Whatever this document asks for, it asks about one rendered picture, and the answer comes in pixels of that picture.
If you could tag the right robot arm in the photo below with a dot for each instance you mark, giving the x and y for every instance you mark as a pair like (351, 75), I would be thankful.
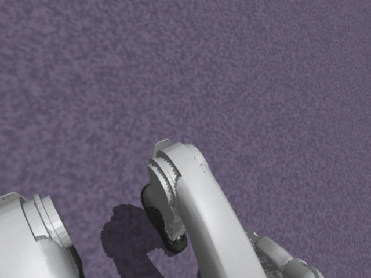
(297, 268)

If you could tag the right robot hand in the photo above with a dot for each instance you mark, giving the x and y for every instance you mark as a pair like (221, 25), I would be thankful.
(274, 256)

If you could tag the left robot foot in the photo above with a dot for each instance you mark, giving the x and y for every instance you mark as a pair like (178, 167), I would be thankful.
(77, 261)

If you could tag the right robot foot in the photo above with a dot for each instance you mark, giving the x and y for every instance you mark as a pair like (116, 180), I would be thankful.
(156, 218)

